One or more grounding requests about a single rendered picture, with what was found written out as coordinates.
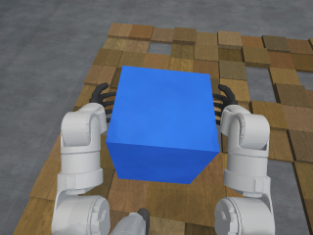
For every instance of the left robot shin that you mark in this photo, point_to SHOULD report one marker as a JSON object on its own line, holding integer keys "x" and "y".
{"x": 135, "y": 214}

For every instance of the right robot upper arm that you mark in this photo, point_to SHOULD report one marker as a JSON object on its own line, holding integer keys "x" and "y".
{"x": 243, "y": 216}

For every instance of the robot left thigh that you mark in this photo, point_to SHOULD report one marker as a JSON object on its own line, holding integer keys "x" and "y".
{"x": 130, "y": 225}

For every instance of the robot right forearm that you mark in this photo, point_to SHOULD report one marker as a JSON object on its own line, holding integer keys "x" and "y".
{"x": 248, "y": 149}

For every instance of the left robot upper arm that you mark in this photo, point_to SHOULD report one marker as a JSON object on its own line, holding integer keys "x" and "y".
{"x": 82, "y": 215}

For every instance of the carton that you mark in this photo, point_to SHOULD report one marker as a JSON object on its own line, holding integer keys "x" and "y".
{"x": 163, "y": 125}

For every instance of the right robot hand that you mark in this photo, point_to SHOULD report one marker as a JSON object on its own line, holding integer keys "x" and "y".
{"x": 229, "y": 99}

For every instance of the left robot hand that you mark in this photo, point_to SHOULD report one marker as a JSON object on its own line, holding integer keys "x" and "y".
{"x": 98, "y": 98}

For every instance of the robot left forearm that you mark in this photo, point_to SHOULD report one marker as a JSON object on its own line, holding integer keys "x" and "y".
{"x": 80, "y": 157}

